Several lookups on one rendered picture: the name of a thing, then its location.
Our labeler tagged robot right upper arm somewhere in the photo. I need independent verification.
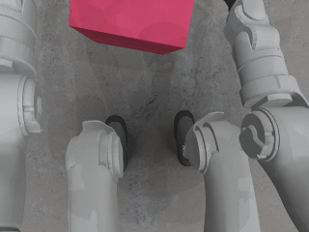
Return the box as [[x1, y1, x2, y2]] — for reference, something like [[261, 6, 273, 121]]
[[239, 106, 309, 232]]

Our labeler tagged right robot hand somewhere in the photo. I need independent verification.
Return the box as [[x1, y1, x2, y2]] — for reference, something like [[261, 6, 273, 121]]
[[224, 0, 237, 12]]

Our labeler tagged robot left upper arm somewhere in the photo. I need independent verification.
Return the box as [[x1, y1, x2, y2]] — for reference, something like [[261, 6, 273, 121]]
[[0, 73, 47, 232]]

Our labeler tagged right robot shin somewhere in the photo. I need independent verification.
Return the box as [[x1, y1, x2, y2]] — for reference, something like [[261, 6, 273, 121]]
[[183, 111, 242, 167]]

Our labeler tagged left robot thigh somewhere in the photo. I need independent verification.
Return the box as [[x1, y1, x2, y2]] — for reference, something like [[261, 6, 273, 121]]
[[67, 130, 124, 232]]

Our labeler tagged robot left forearm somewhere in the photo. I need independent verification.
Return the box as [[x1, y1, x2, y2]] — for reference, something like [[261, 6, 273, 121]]
[[0, 0, 42, 79]]

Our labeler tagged carton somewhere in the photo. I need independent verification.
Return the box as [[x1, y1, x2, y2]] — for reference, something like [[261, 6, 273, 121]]
[[69, 0, 194, 55]]

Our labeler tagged robot right forearm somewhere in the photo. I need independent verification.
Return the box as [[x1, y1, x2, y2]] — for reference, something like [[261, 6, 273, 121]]
[[223, 0, 309, 110]]

